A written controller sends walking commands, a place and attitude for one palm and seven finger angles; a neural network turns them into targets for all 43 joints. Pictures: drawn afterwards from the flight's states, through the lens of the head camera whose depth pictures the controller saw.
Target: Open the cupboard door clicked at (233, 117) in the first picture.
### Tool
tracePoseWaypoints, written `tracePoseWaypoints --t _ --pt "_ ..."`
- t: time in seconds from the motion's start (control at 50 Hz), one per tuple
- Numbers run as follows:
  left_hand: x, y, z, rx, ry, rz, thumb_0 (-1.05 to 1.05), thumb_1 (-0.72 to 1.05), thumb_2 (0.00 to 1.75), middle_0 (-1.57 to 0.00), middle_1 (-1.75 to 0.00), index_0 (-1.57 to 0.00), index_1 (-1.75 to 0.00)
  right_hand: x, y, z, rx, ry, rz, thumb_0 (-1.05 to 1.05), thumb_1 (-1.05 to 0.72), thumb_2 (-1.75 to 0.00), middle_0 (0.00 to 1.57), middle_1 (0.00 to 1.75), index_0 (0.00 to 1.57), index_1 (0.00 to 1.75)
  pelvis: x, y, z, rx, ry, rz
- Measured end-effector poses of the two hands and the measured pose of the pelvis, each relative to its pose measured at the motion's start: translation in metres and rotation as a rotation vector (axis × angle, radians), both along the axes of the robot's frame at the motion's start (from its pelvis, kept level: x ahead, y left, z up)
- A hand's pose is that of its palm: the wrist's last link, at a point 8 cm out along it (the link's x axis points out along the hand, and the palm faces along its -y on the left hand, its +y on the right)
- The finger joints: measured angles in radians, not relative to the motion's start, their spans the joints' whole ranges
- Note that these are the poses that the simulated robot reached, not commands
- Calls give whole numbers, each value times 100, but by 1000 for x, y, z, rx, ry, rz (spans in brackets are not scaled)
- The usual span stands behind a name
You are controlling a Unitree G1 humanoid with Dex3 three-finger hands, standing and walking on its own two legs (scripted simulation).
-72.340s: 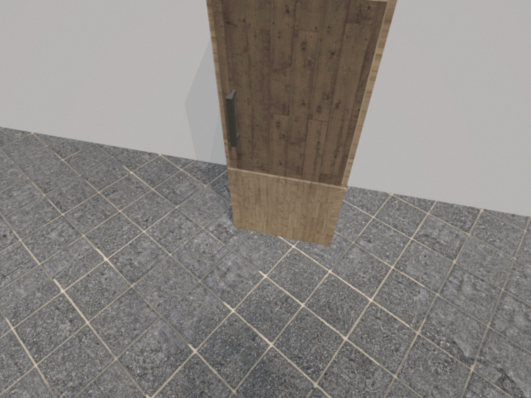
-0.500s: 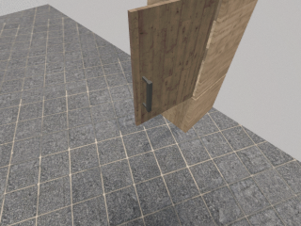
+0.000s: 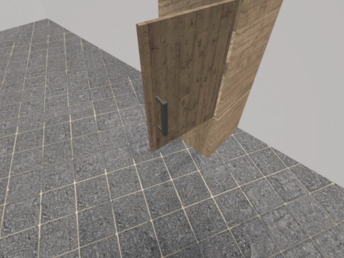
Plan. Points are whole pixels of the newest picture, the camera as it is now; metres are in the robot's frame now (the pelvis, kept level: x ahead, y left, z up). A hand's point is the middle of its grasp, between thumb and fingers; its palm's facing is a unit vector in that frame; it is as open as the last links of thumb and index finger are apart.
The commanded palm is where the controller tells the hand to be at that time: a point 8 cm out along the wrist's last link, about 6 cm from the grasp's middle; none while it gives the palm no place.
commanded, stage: let the arm hang, fingers relaxed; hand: left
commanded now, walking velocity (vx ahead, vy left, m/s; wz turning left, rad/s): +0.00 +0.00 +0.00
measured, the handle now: (161, 116) +0.64 +0.07 -0.11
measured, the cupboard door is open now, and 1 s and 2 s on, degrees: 80 80 80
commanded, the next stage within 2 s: look to check the result in 0.06 s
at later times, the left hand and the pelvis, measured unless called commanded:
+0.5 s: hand out of the picture +0.01 +0.16 -0.17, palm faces +0.03 -0.98 -0.20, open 7.3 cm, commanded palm none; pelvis +0.03 -0.01 +0.00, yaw +0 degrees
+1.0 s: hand out of the picture +0.04 +0.15 -0.17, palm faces +0.02 -0.98 -0.21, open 7.3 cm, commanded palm none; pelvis +0.04 -0.03 +0.00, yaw +0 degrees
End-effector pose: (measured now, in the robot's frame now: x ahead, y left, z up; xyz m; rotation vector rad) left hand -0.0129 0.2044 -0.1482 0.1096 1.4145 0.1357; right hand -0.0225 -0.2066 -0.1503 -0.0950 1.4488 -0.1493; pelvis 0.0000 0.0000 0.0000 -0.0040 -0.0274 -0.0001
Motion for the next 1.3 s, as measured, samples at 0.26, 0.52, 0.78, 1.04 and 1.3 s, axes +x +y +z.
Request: tracePoseWaypoints --t 0.26,0.52,0.78,1.04,1.3 --pt "3 2 5 27 51 8 0 91 90 -20 -30 -20 -30 13 -4 0 8 20 0 0 -91 -90 20 30 20 30 15 -6 1 7 8 -2" --pt "21 0 7 46 36 5 0 91 90 -20 -30 -20 -30 46 -24 1 -17 -20 18 1 -92 -90 20 30 20 30 30 -15 2 11 1 -4" --pt "47 -7 6 41 -12 -10 0 91 90 -20 -30 -20 -30 71 -40 5 -42 -61 34 0 -91 -90 20 30 20 30 38 -23 3 12 -2 -5" --pt "52 -4 8 58 -6 -11 0 91 90 -20 -30 -20 -30 71 -44 5 -39 -40 34 0 -91 -90 20 30 20 30 44 -27 4 13 -1 -4" --pt "51 -4 9 57 10 -10 0 91 90 -20 -30 -20 -30 69 -44 5 -41 -25 36 0 -91 -90 20 30 20 30 47 -26 4 14 -2 -5"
